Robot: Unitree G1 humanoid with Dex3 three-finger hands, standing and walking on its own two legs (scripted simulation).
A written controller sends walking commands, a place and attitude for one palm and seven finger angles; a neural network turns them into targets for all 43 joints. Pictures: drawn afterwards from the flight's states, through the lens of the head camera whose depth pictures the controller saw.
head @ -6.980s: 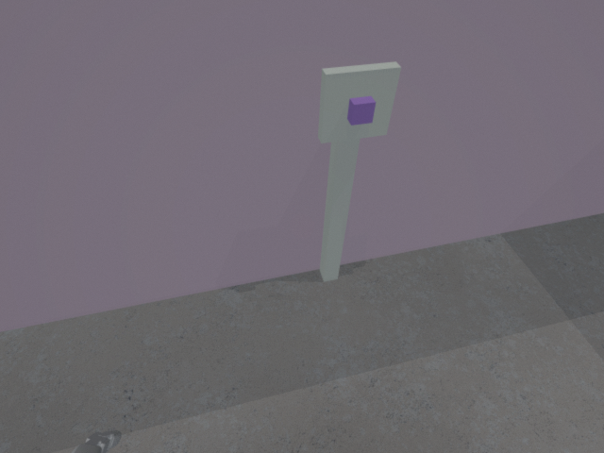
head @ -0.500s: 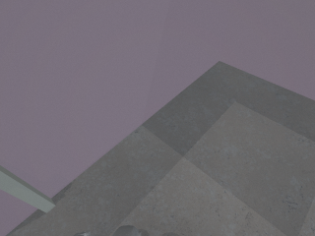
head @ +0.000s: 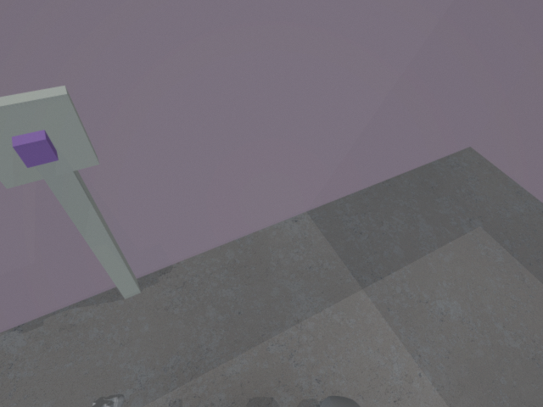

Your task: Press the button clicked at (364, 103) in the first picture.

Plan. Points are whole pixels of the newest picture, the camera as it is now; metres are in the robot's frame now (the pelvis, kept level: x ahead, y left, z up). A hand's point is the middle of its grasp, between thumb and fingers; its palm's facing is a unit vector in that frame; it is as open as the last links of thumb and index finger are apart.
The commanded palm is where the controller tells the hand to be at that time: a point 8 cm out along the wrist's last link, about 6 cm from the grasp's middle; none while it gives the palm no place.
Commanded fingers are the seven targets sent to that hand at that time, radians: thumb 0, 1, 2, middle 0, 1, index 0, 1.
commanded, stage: turn to face it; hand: left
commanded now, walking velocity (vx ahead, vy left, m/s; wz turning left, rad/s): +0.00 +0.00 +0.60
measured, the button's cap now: (35, 147) +0.53 +0.49 +0.01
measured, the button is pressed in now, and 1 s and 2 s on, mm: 0 0 0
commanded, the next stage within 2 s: take the last steps up to it in 0.80 s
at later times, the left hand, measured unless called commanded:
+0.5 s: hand out of the picture -0.01 +0.16 -0.14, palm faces +0.33 -0.90 -0.30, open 7.4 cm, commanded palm none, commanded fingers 0.00 0.90 0.90 -0.20 -0.30 -0.20 -0.30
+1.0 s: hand out of the picture -0.15 +0.19 -0.17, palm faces +0.54 -0.80 -0.24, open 7.4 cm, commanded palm none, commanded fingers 0.00 0.90 0.90 -0.20 -0.30 -0.20 -0.30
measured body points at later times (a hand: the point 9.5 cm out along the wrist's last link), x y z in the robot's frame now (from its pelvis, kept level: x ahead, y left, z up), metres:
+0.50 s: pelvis -0.04 -0.06 +0.00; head -0.02 -0.09 +0.45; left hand -0.03 +0.20 -0.12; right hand +0.07 -0.32 -0.16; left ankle -0.09 +0.08 -0.65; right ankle +0.00 -0.17 -0.74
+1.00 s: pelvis -0.08 -0.01 +0.00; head -0.08 +0.01 +0.45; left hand -0.18 +0.23 -0.15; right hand +0.12 -0.16 -0.13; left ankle -0.13 +0.07 -0.74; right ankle -0.02 -0.15 -0.68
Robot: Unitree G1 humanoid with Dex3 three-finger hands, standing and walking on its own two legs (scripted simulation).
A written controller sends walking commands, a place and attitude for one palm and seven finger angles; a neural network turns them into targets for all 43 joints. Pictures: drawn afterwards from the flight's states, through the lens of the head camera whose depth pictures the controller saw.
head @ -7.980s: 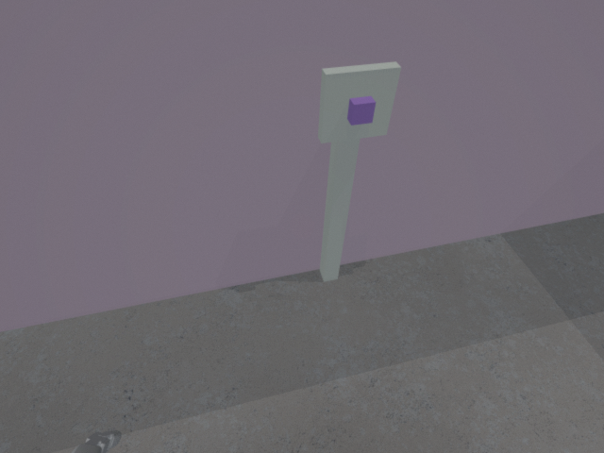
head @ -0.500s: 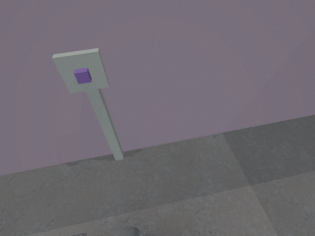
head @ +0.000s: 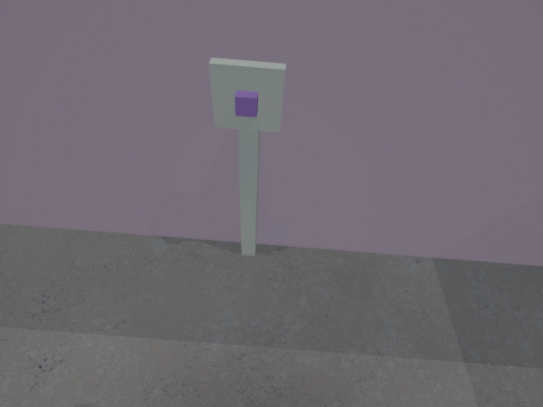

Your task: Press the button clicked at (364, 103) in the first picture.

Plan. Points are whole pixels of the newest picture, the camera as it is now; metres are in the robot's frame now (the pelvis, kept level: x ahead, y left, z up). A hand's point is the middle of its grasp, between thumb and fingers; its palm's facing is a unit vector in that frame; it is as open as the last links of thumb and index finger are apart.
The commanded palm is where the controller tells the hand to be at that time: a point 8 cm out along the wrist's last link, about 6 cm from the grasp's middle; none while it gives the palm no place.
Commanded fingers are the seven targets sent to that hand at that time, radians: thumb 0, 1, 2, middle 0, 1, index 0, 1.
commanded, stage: take the last steps up to it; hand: left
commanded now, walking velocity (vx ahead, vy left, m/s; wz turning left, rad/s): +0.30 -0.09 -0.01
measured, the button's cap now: (246, 103) +0.78 +0.13 +0.01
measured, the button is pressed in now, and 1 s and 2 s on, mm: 0 0 0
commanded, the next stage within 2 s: come to a stop and stand still in 0.92 s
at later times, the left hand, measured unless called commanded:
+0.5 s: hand out of the picture +0.00 +0.10 -0.16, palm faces +0.12 -0.98 -0.16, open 7.4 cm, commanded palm none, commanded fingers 0.00 0.90 0.90 -0.20 -0.30 -0.20 -0.30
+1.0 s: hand (184, 330) +0.27 +0.19 -0.17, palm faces +0.06 -0.98 -0.19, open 7.4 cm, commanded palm none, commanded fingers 0.00 0.90 0.90 -0.20 -0.30 -0.20 -0.30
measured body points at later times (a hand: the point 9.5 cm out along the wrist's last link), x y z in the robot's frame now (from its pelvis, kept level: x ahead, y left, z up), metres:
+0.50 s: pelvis +0.07 -0.05 +0.00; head +0.07 -0.06 +0.45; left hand -0.01 +0.15 -0.15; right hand +0.07 -0.29 -0.16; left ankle +0.13 +0.10 -0.67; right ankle +0.02 -0.13 -0.74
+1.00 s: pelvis +0.24 +0.00 +0.00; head +0.24 +0.01 +0.45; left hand +0.27 +0.24 -0.16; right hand +0.27 -0.23 -0.15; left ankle +0.23 +0.09 -0.74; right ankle +0.27 -0.14 -0.68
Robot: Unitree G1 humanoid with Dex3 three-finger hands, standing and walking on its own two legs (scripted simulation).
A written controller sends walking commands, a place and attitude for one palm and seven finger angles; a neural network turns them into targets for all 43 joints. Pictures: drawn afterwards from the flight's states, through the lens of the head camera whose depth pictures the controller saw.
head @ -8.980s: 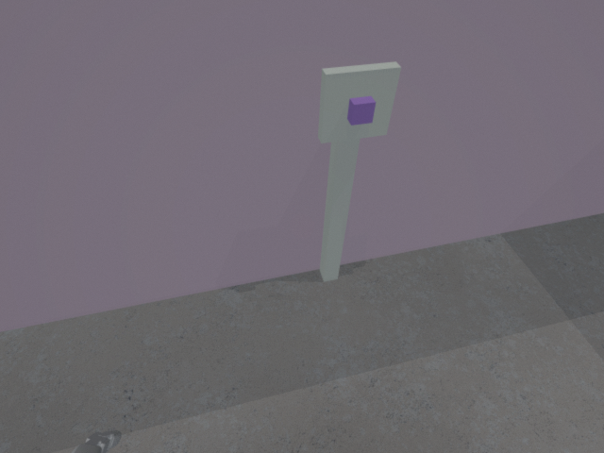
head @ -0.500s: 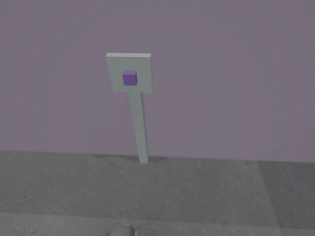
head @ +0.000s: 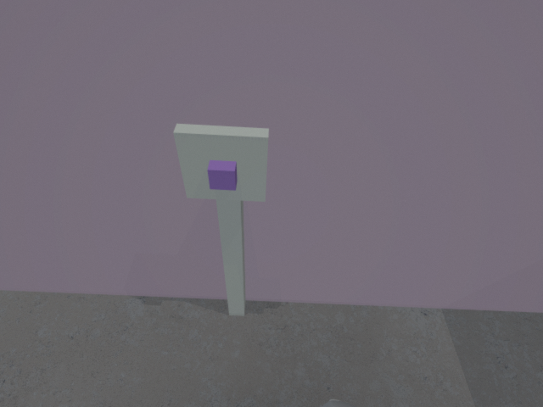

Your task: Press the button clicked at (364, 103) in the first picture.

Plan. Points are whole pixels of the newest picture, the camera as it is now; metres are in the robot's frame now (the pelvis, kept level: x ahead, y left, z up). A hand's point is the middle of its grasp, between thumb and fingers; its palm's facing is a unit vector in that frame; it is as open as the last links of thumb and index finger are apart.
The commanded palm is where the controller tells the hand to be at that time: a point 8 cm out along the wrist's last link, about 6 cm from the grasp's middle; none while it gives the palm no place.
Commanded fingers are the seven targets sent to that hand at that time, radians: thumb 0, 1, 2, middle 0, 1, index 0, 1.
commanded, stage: come to a stop and stand still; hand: left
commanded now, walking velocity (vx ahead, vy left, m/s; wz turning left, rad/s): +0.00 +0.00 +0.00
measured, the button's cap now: (223, 174) +0.54 +0.14 +0.01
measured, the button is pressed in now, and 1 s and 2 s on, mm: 0 0 0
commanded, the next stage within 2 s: look again from close up in 1.42 s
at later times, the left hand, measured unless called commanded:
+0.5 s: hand out of the picture +0.11 +0.16 -0.18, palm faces +0.08 -0.97 -0.22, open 7.3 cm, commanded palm none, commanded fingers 0.00 0.90 0.90 -0.20 -0.30 -0.20 -0.30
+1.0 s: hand out of the picture -0.05 +0.18 -0.17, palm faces +0.05 -0.98 -0.20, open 7.4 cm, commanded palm none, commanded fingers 0.00 0.90 0.90 -0.20 -0.30 -0.20 -0.30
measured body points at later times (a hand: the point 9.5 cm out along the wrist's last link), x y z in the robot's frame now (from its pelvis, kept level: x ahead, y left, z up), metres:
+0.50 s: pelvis +0.02 -0.02 -0.02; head +0.05 -0.02 +0.43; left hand +0.11 +0.21 -0.16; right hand +0.07 -0.26 -0.17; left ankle -0.01 +0.09 -0.72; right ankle +0.12 -0.16 -0.74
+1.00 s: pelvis -0.02 +0.01 +0.00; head -0.01 +0.00 +0.45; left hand -0.05 +0.23 -0.16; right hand -0.01 -0.21 -0.17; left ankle -0.01 +0.09 -0.74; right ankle -0.06 -0.11 -0.74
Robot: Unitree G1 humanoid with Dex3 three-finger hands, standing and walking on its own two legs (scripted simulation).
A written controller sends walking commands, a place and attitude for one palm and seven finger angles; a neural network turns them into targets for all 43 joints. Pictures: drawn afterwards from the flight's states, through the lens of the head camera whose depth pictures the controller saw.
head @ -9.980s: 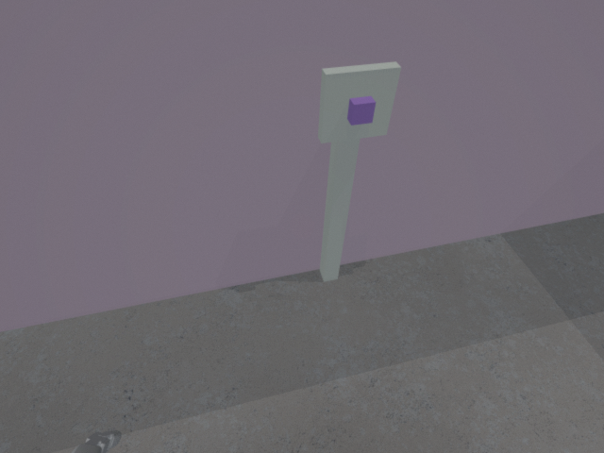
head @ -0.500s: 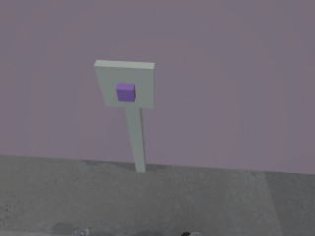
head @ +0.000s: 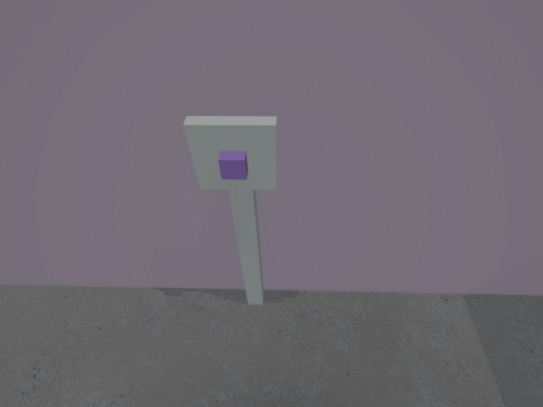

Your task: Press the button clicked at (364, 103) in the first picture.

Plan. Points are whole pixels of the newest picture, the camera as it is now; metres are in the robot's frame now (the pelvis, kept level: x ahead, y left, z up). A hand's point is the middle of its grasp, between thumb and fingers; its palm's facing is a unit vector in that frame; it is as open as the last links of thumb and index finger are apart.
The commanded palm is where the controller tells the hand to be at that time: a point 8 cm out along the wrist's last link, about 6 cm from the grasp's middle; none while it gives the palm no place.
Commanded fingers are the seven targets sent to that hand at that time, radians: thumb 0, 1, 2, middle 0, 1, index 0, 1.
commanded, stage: come to a stop and stand still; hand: left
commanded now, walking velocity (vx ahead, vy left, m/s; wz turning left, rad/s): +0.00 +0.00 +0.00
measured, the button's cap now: (233, 164) +0.57 +0.12 +0.01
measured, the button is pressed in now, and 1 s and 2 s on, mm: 0 0 0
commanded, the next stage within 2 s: look again from close up in 0.42 s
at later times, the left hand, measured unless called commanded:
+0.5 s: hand out of the picture -0.05 +0.13 -0.18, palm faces +0.04 -0.99 -0.15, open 7.4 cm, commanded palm none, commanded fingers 0.00 0.90 0.90 -0.20 -0.30 -0.20 -0.30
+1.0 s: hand out of the picture +0.03 +0.20 -0.17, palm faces +0.03 -0.97 -0.25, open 7.4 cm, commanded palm none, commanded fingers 0.00 0.90 0.90 -0.20 -0.30 -0.20 -0.30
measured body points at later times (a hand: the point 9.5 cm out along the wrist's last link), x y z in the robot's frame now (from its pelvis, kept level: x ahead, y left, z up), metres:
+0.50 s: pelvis -0.02 -0.01 +0.00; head -0.02 -0.01 +0.45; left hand -0.06 +0.19 -0.16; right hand -0.07 -0.22 -0.16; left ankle +0.01 +0.08 -0.74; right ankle -0.03 -0.12 -0.74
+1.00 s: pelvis -0.03 +0.00 +0.00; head -0.04 +0.01 +0.45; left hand +0.02 +0.25 -0.15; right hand +0.05 -0.24 -0.15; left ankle +0.01 +0.08 -0.74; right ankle -0.03 -0.12 -0.74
